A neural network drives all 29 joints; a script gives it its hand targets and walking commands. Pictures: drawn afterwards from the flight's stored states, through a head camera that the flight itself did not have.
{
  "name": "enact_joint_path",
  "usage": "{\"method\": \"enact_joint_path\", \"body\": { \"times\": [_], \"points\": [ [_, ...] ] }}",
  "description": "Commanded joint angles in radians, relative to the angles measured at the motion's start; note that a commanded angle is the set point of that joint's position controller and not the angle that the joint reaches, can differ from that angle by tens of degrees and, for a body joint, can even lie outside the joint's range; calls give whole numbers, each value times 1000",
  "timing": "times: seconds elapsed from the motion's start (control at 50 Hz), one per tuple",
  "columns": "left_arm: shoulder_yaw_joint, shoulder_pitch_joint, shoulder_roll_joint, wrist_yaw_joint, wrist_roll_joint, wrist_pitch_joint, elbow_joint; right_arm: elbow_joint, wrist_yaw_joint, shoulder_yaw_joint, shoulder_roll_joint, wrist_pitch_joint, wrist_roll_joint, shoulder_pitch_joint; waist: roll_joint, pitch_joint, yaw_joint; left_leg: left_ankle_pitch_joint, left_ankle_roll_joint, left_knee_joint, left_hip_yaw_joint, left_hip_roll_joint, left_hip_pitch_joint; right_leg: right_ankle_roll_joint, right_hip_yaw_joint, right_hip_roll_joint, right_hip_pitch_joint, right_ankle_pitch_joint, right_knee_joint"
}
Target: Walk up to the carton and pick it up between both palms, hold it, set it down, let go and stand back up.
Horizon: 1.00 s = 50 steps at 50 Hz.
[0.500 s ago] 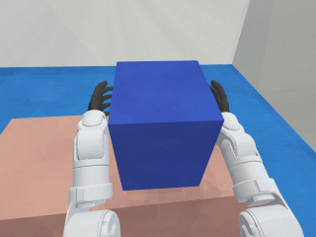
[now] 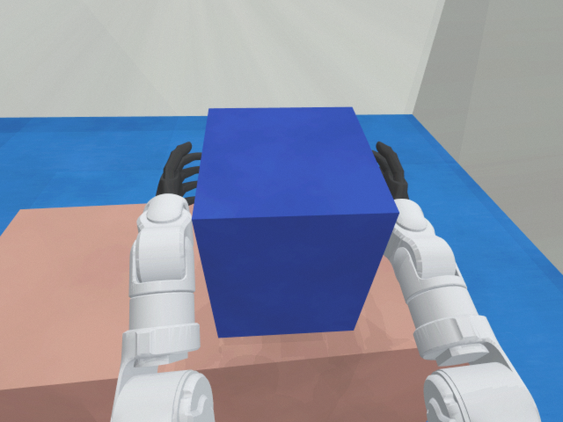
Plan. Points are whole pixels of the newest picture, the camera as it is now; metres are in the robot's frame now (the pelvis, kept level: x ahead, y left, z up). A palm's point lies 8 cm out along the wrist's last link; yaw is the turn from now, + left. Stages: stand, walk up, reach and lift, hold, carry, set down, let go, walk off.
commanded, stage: hold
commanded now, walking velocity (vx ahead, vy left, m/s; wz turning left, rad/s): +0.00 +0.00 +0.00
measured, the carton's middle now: (284, 224) +0.36 +0.00 +0.15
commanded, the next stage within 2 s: set down in 1.58 s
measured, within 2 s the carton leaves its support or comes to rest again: neither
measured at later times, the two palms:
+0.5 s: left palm (172, 201) +0.36 +0.15 +0.20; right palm (389, 199) +0.36 -0.14 +0.19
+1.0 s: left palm (175, 202) +0.36 +0.15 +0.19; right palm (391, 199) +0.36 -0.15 +0.19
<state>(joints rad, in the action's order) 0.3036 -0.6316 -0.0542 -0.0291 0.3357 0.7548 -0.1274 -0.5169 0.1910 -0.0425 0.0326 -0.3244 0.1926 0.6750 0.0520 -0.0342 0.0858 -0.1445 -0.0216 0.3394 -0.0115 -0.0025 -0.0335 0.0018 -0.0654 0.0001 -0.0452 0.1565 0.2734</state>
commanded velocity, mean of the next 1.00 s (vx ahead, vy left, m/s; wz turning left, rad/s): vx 0.00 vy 0.00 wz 0.00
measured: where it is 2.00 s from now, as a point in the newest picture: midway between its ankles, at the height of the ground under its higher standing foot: outside the picture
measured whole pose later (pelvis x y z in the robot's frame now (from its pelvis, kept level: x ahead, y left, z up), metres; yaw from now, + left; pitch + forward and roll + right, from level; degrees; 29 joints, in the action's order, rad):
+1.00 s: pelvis +0.00 +0.00 +0.00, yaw +0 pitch -9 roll -1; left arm 0.31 -0.61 -0.06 -0.03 0.33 0.76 -0.11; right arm -0.51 0.19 -0.03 0.04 -0.34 0.20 0.67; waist 0.05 -0.04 0.09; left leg -0.15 -0.02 0.34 -0.01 0.00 -0.03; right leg 0.00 -0.06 0.00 -0.05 0.16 0.27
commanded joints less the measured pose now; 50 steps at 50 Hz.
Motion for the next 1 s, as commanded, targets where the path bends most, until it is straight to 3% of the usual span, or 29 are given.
{"method": "enact_joint_path", "body": {
  "times": [0.0,0.44,0.58,0.76,0.84,0.98],
  "points": [
    [-521,-642,-542,-130,-158,-61,91,320,-61,386,-581,73,66,817,-73,372,13,200,37,-18,-16,-22,167,-49,-32,50,-4,-126,-34],
    [-543,-620,-538,-125,-173,-58,139,364,-52,419,-588,62,91,808,-68,407,14,270,46,4,-13,-26,192,-50,-33,52,-17,-198,-21],
    [-524,-636,-533,-131,-160,-54,108,324,-59,394,-591,55,71,808,-67,344,5,170,33,-29,-19,-22,145,-50,-31,49,6,-100,-37],
    [-529,-646,-544,-128,-166,-59,109,324,-56,393,-593,58,76,812,-69,381,18,213,39,-13,-14,-26,168,-53,-30,48,-4,-151,-31],
    [-506,-623,-534,-131,-156,-54,93,329,-54,403,-593,56,75,816,-55,362,3,204,35,-21,-20,-25,164,-55,-33,51,-13,-146,-33],
    [-524,-648,-536,-133,-164,-60,128,344,-52,416,-608,58,83,816,-62,389,6,215,35,-12,-19,-27,173,-56,-28,47,-15,-176,-27]
  ]
}}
